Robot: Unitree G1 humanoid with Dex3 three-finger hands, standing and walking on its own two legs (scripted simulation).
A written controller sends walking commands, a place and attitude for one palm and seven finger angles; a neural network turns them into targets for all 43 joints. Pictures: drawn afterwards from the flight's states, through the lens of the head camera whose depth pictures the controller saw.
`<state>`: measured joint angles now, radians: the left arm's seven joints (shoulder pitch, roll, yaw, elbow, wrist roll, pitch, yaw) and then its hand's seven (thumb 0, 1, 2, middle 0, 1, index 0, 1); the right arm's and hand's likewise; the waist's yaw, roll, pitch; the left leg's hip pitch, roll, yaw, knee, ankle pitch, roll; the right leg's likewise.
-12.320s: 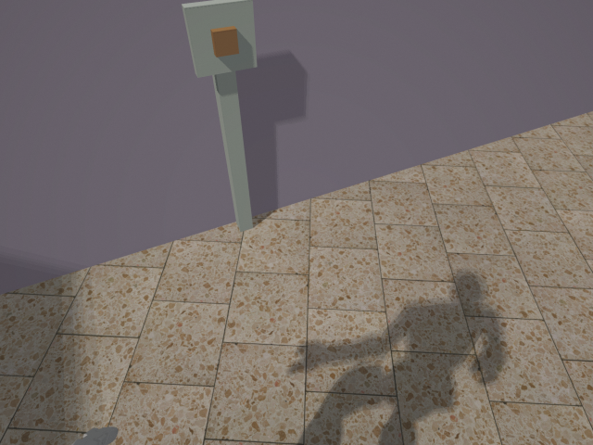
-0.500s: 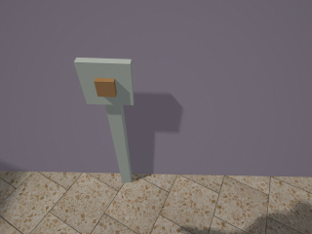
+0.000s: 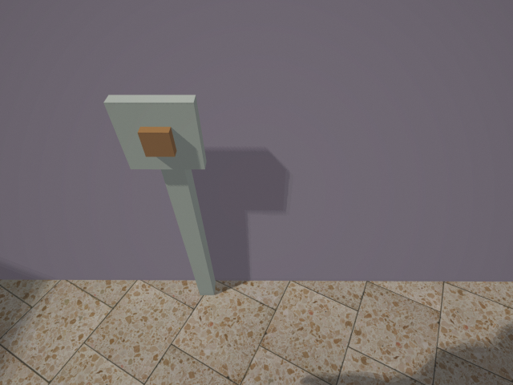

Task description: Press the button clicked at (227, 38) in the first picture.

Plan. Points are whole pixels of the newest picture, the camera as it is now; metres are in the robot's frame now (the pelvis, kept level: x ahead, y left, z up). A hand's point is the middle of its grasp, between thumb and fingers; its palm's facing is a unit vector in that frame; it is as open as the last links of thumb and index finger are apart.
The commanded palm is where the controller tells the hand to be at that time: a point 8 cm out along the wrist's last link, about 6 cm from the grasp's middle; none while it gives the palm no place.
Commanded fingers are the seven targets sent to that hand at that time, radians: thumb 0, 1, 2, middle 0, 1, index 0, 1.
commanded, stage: look again from close up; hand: left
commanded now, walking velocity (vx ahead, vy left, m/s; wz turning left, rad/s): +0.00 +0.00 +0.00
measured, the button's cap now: (158, 141) +0.58 +0.25 +0.06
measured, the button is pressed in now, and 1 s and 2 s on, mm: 0 0 0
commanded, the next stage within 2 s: shuffle to correct the standing spot in 0.02 s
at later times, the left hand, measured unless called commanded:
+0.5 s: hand out of the picture +0.02 +0.19 -0.19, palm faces +0.03 -0.99 -0.16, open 7.4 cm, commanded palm none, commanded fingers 0.00 0.90 0.90 -0.20 -0.30 -0.20 -0.30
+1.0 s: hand out of the picture +0.15 +0.21 -0.19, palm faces +0.05 -0.98 -0.21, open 7.3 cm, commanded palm none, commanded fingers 0.00 0.90 0.90 -0.20 -0.30 -0.20 -0.30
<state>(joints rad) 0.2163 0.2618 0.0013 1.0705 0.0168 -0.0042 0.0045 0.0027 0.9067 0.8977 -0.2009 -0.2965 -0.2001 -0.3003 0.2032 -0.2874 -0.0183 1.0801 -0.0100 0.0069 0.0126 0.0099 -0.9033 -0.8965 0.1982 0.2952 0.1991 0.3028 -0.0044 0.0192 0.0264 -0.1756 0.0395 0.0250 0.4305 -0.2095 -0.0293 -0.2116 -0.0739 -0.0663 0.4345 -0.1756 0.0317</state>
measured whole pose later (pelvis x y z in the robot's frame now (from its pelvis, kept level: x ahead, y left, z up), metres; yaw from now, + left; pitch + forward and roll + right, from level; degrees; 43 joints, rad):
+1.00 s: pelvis +0.13 +0.03 -0.01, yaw +1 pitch -2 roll +0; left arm 0.26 0.16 0.04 1.07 0.02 0.00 0.03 0.02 0.95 0.90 -0.20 -0.30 -0.20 -0.30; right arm 0.32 -0.09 -0.02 1.12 -0.01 -0.02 -0.05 0.00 -0.90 -0.90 0.20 0.30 0.20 0.30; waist -0.02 0.00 0.06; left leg -0.06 0.01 0.11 0.51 -0.41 0.02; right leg -0.29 -0.04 -0.11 0.57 -0.19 -0.01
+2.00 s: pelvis +0.06 +0.05 +0.00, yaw +1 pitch -1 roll +0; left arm 0.38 0.09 0.00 1.13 0.02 0.00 0.04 0.00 0.91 0.90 -0.20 -0.30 -0.20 -0.30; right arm 0.34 -0.12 -0.03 1.16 -0.01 0.02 -0.01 0.01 -0.91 -0.90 0.20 0.29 0.20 0.30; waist -0.01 0.00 0.00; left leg -0.26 0.01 0.12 0.41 -0.14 0.04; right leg -0.21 -0.02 -0.03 0.44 -0.22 0.01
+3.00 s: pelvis +0.09 +0.04 -0.04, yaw +3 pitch +10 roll +0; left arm 0.39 0.16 0.12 0.13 -0.21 -0.44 -0.16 0.01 0.93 0.90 -0.36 -0.48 -0.36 -0.48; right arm 0.19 -0.24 -0.05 0.66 0.01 -0.24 0.00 0.02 -0.90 -0.90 0.20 0.30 0.20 0.30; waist -0.02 -0.01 -0.13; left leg -0.64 0.01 0.07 0.85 -0.37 0.02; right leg -0.57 -0.04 -0.05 0.87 -0.47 -0.01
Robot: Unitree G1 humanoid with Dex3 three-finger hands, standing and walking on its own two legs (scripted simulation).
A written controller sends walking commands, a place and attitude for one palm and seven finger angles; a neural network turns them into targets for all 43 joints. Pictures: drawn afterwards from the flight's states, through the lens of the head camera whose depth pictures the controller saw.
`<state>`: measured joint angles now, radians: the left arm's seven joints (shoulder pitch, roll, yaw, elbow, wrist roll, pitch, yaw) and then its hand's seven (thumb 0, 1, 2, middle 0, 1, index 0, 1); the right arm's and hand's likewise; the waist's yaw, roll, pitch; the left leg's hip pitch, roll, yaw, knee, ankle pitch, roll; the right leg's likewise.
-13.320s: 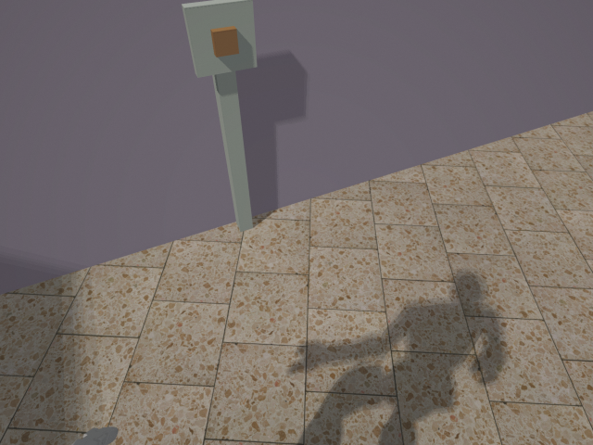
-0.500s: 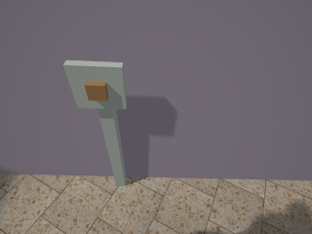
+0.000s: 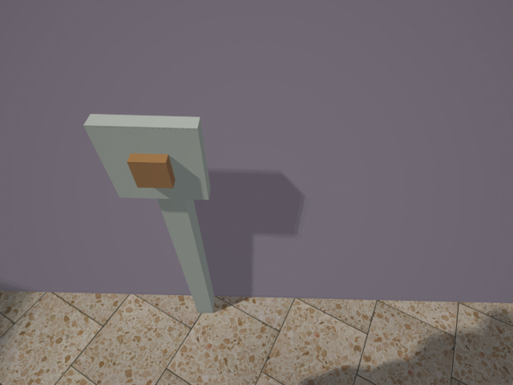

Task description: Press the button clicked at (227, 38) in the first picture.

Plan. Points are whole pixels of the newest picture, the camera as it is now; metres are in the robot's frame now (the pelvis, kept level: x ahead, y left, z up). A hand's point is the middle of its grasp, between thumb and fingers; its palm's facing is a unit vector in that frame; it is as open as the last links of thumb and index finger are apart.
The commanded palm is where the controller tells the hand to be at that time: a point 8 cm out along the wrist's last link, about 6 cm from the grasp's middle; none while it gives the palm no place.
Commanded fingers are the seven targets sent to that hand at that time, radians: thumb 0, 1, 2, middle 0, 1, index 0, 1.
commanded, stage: come to a stop and stand still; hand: left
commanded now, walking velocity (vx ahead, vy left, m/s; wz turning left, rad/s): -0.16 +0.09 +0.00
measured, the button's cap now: (152, 170) +0.45 +0.21 +0.07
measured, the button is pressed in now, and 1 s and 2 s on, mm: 0 0 0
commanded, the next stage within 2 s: look again from close up in 1.00 s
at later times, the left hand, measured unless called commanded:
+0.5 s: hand out of the picture -0.03 +0.21 -0.17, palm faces +0.06 -0.98 -0.19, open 7.3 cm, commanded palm none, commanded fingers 0.00 0.90 0.90 -0.20 -0.30 -0.20 -0.30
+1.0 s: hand out of the picture -0.12 +0.16 -0.16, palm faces +0.04 -0.99 -0.15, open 7.4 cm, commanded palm none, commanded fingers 0.00 0.90 0.90 -0.20 -0.30 -0.20 -0.30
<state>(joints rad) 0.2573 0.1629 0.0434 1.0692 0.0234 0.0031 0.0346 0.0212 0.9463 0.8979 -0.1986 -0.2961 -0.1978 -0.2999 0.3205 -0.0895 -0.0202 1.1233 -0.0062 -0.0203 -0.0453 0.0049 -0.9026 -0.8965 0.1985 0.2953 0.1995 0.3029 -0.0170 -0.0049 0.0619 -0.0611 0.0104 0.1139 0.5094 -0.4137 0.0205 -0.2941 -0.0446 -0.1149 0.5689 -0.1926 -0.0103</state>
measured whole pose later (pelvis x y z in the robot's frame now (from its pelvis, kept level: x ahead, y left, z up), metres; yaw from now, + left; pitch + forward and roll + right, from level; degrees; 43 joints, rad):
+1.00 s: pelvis -0.08 +0.02 +0.01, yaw +0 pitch -1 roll +0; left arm 0.38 0.09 0.00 1.13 0.02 0.00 0.04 0.00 0.91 0.90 -0.20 -0.30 -0.20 -0.30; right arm 0.34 -0.12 -0.03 1.16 -0.01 0.02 -0.01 0.01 -0.91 -0.90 0.20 0.29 0.20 0.30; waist -0.01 0.00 0.00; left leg -0.26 0.01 0.12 0.41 -0.14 0.04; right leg -0.21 -0.02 -0.03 0.44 -0.22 0.01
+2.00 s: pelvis -0.05 +0.01 -0.03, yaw +2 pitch +10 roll +0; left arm 0.39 0.16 0.12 0.13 -0.21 -0.44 -0.16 0.01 0.93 0.90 -0.36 -0.48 -0.36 -0.48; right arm 0.19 -0.24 -0.05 0.66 0.01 -0.24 0.00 0.02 -0.90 -0.90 0.20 0.30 0.20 0.30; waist -0.02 -0.01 -0.13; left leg -0.64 0.01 0.07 0.85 -0.37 0.02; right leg -0.57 -0.04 -0.05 0.87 -0.47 -0.01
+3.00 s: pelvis -0.05 +0.02 -0.04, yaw +3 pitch +8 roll -2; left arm 0.43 0.26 0.19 -0.10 -0.29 -0.29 -0.26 0.01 0.90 0.90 -1.30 -1.49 -1.30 -1.50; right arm 0.22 -0.22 0.03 0.52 0.05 -0.21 -0.05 0.02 -0.90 -0.90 0.20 0.30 0.20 0.30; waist 0.00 0.03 -0.11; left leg -0.66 0.03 0.03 0.92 -0.40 0.03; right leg -0.54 -0.02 -0.10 0.86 -0.46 0.00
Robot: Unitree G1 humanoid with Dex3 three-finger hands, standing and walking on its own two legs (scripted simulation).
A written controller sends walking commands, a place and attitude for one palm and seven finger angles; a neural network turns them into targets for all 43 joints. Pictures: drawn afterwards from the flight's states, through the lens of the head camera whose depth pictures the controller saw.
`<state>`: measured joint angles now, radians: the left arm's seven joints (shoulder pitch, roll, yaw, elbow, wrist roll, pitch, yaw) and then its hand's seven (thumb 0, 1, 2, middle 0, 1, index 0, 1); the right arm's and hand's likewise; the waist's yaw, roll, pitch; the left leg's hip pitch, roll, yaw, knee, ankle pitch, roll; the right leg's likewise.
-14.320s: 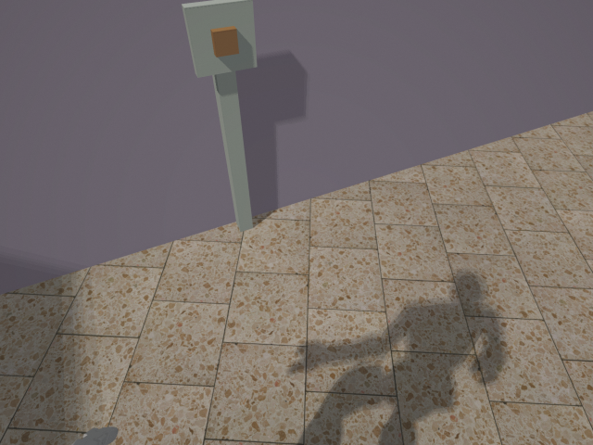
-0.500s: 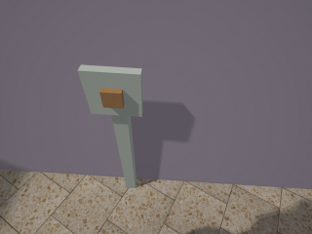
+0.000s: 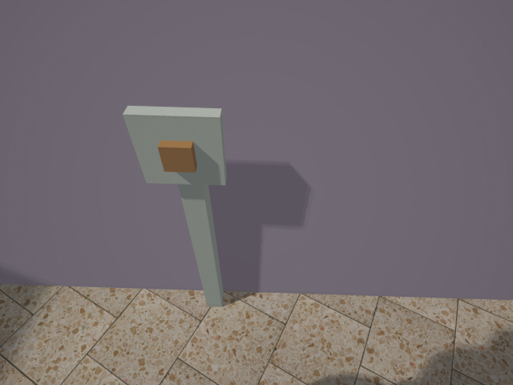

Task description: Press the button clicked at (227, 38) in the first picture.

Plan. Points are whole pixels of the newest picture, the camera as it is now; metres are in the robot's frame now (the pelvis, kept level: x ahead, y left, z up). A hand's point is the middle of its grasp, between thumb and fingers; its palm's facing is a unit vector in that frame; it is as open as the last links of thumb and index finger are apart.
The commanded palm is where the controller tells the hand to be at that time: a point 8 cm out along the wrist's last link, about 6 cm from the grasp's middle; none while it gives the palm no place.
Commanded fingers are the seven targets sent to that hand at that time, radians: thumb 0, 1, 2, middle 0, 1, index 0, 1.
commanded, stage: look again from close up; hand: left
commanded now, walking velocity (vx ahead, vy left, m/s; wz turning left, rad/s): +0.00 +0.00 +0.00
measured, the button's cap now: (178, 155) +0.52 +0.19 +0.06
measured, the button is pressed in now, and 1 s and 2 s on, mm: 0 0 0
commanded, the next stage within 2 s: raise the hand and make a fist in 0.62 s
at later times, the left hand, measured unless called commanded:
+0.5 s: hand out of the picture +0.05 +0.19 -0.17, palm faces +0.03 -0.98 -0.22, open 7.3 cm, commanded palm none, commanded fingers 0.00 0.90 0.90 -0.20 -0.30 -0.20 -0.30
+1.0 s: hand (160, 309) +0.24 +0.17 -0.01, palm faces +0.10 -0.99 -0.01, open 6.4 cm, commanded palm +0.15 +0.23 -0.05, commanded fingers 0.00 0.90 0.90 -0.61 -0.75 -0.61 -0.75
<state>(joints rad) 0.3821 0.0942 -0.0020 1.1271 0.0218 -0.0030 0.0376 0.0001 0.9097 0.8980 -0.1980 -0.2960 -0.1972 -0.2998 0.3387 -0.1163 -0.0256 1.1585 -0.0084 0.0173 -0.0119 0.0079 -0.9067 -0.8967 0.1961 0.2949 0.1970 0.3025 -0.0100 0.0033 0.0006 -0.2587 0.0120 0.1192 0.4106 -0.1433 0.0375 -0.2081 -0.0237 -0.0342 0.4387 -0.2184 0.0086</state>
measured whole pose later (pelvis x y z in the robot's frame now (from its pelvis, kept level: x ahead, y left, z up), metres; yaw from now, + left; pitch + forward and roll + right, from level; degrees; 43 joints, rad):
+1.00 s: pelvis +0.03 -0.01 -0.04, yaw +2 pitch +10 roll +0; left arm 0.39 0.16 0.12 0.13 -0.21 -0.44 -0.16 0.01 0.93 0.90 -0.36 -0.48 -0.36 -0.48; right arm 0.19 -0.24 -0.05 0.66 0.01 -0.24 0.00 0.02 -0.90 -0.90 0.20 0.30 0.20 0.30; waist -0.02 -0.01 -0.13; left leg -0.64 0.01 0.07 0.85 -0.37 0.02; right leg -0.57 -0.04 -0.05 0.87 -0.47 -0.01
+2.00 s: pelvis +0.02 +0.00 -0.05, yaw +3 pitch +8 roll -2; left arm 0.43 0.26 0.19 -0.10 -0.29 -0.29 -0.26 0.01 0.90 0.90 -1.30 -1.49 -1.30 -1.50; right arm 0.22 -0.22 0.03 0.52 0.05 -0.21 -0.05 0.02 -0.90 -0.90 0.20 0.30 0.20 0.30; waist 0.00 0.03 -0.11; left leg -0.66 0.03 0.03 0.92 -0.40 0.03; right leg -0.54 -0.02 -0.10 0.86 -0.46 0.00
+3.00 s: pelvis +0.02 -0.02 -0.03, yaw +3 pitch +5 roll -1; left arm 0.22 0.27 0.23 0.06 -0.32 -0.22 -0.31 0.01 0.90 0.90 -1.30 -1.50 -1.30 -1.50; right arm 0.25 -0.26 0.04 0.59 0.05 -0.21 -0.07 0.02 -0.90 -0.90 0.20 0.30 0.20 0.30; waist 0.01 0.05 -0.07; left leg -0.52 0.03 0.02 0.78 -0.34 0.01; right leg -0.42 0.00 -0.10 0.75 -0.42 -0.02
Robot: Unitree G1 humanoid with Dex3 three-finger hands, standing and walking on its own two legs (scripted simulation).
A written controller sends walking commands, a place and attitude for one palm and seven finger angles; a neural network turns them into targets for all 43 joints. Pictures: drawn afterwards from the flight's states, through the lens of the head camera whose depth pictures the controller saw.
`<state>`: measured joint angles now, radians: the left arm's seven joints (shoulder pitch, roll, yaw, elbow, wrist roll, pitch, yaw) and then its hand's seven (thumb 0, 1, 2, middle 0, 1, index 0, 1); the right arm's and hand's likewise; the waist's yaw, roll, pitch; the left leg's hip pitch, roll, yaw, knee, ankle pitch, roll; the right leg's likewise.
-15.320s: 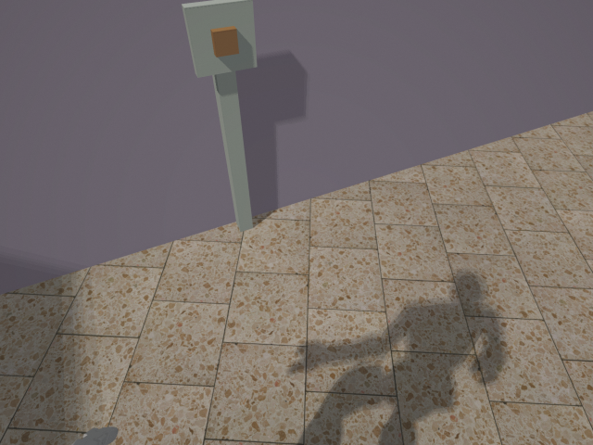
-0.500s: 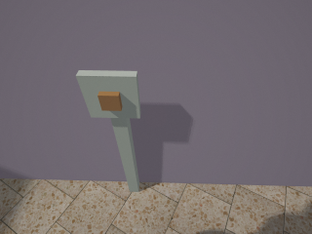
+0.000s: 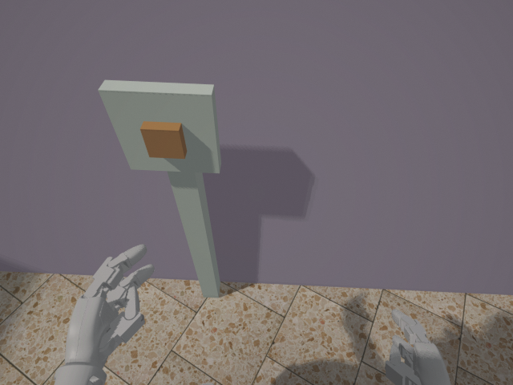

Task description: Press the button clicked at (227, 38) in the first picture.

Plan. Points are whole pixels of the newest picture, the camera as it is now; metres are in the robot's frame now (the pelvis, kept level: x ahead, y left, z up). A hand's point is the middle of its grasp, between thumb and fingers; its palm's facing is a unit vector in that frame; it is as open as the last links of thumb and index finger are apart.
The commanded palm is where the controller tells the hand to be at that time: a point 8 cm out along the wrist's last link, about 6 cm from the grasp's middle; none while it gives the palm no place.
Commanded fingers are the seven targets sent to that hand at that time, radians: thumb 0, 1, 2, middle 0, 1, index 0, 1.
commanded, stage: raise the hand and make a fist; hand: left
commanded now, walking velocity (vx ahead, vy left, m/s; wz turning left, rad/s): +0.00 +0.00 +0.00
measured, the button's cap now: (165, 139) +0.50 +0.19 +0.11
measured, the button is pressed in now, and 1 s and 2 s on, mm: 0 0 0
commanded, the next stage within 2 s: aim a knuckle at the button in 1.72 s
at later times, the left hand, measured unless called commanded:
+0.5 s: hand (133, 339) +0.19 +0.18 +0.03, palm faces -0.01 -1.00 -0.04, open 3.3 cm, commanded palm +0.15 +0.24 +0.04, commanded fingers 0.00 0.90 0.90 -1.30 -1.50 -1.30 -1.50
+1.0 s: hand (100, 319) +0.20 +0.21 +0.07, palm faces +0.02 -1.00 -0.05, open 3.1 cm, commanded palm +0.17 +0.27 +0.08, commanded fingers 0.00 0.90 0.90 -1.30 -1.50 -1.30 -1.50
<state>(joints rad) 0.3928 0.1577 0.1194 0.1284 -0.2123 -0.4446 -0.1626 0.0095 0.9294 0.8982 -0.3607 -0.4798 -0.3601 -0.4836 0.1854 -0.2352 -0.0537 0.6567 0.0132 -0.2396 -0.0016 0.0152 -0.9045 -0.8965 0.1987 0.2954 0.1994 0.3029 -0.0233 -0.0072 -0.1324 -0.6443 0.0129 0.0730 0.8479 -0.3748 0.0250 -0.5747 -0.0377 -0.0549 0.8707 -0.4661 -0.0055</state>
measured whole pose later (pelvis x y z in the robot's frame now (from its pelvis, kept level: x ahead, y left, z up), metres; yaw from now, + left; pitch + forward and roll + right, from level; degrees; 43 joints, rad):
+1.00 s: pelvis -0.01 +0.01 +0.00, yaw +1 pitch +8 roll -2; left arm 0.43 0.26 0.19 -0.10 -0.29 -0.29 -0.26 0.01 0.90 0.90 -1.30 -1.49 -1.30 -1.50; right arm 0.22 -0.22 0.03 0.52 0.05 -0.21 -0.05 0.02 -0.90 -0.90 0.20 0.30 0.20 0.30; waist 0.00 0.03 -0.11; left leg -0.66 0.03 0.03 0.92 -0.40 0.03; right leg -0.54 -0.02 -0.10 0.86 -0.46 0.00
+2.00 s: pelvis -0.01 -0.01 +0.01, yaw +2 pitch +5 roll -1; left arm 0.22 0.27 0.23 0.06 -0.32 -0.22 -0.31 0.01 0.90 0.90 -1.30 -1.50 -1.30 -1.50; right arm 0.25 -0.26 0.04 0.59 0.05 -0.21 -0.07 0.02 -0.90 -0.90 0.20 0.30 0.20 0.30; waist 0.01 0.05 -0.07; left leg -0.52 0.03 0.02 0.78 -0.34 0.01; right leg -0.42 0.00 -0.10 0.75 -0.42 -0.02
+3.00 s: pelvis -0.01 -0.01 +0.00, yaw -1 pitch +10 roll -1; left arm -0.41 0.26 0.20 0.68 -0.18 -0.33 -0.15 0.01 0.90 0.90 -1.30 -1.50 -1.30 -1.50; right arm 0.30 -0.25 0.01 0.64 0.04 -0.04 -0.02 0.01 -0.90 -0.90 0.20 0.30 0.20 0.30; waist -0.06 0.02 -0.08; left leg -0.64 0.04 0.06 0.82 -0.35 0.01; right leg -0.56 0.00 -0.06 0.82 -0.43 -0.02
